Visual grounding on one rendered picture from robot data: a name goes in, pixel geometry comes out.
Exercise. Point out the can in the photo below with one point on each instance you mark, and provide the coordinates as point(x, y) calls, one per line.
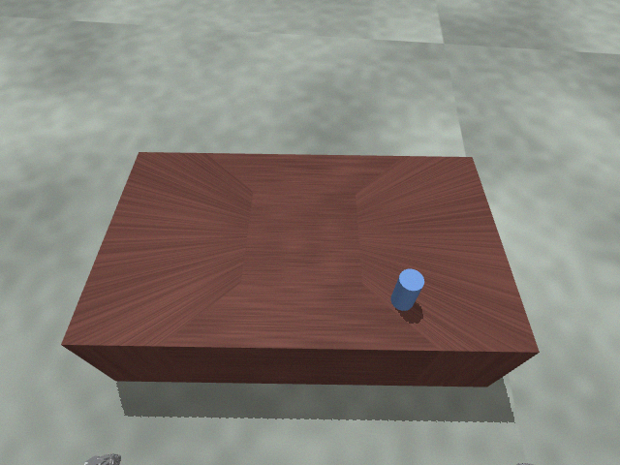
point(407, 289)

